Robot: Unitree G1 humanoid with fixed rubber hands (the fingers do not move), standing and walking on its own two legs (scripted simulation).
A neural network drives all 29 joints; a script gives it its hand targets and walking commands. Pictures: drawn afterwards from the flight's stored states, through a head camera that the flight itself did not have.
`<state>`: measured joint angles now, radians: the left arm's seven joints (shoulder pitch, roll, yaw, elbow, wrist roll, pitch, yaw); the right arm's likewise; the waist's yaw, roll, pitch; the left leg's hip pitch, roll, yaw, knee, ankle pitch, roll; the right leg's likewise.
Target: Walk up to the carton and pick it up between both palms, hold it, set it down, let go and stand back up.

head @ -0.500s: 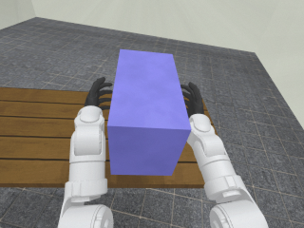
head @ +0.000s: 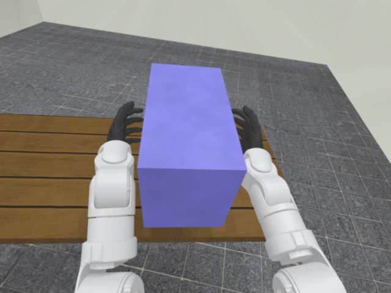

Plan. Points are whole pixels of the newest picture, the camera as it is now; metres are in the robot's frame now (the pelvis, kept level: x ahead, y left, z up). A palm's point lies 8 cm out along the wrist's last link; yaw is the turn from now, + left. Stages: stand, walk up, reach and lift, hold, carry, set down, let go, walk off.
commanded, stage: hold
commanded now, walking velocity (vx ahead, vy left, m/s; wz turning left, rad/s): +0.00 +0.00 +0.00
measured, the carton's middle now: (185, 141) +0.42 +0.01 +0.14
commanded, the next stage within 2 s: none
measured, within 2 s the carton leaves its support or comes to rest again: neither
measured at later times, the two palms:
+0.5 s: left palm (119, 142) +0.36 +0.13 +0.18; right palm (251, 141) +0.37 -0.12 +0.18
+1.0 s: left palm (119, 143) +0.36 +0.13 +0.18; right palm (249, 146) +0.36 -0.12 +0.17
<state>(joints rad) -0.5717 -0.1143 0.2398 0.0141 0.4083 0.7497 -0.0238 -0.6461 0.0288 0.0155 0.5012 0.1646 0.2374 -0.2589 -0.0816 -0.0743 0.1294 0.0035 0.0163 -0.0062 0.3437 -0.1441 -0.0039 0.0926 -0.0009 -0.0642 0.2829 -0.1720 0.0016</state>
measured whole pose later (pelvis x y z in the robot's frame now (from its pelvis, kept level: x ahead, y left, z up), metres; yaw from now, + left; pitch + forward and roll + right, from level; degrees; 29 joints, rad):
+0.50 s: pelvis +0.00 +0.00 +0.00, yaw +0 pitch -11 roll -1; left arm -0.58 -0.11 0.26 0.06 0.38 0.72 -0.02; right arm -0.67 0.03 0.00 0.50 0.14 0.27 -0.26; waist -0.08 -0.07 0.11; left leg -0.01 0.02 -0.01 0.34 -0.14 -0.01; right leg 0.08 0.00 -0.07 0.28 -0.18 0.00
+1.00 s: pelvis +0.00 +0.00 +0.00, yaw +0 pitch -10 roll -1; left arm -0.61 -0.11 0.25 0.07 0.40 0.75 -0.01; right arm -0.68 0.04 -0.03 0.52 0.13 0.26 -0.24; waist -0.07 -0.07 0.13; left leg -0.02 0.02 0.00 0.33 -0.13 0.00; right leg 0.06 0.00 -0.06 0.28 -0.16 0.00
